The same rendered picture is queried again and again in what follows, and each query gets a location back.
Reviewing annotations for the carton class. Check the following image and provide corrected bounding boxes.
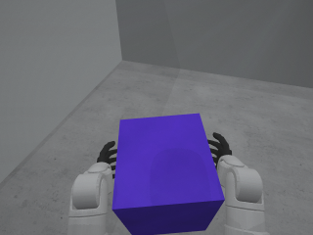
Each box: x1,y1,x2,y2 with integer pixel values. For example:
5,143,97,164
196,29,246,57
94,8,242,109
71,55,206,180
112,113,225,235

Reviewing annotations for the robot right hand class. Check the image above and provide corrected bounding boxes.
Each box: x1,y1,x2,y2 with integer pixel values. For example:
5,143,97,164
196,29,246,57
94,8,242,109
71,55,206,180
207,132,232,170

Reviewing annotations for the right robot forearm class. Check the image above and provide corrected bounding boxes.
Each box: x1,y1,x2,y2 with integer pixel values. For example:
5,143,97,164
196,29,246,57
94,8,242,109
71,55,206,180
216,155,270,235

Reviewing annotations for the left robot forearm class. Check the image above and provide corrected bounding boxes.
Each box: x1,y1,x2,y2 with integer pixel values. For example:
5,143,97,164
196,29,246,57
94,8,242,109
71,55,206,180
67,162,113,235

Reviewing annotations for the robot left hand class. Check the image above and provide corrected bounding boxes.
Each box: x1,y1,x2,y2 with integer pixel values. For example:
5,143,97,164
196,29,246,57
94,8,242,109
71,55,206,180
97,141,117,179

